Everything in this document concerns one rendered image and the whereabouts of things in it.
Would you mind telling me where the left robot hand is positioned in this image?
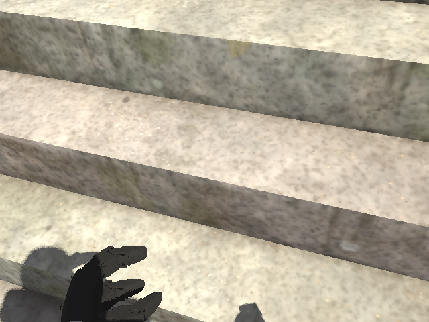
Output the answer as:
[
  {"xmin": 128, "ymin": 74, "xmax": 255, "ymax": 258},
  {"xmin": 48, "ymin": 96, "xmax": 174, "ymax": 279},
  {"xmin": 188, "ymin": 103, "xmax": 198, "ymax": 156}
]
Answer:
[{"xmin": 60, "ymin": 246, "xmax": 162, "ymax": 322}]

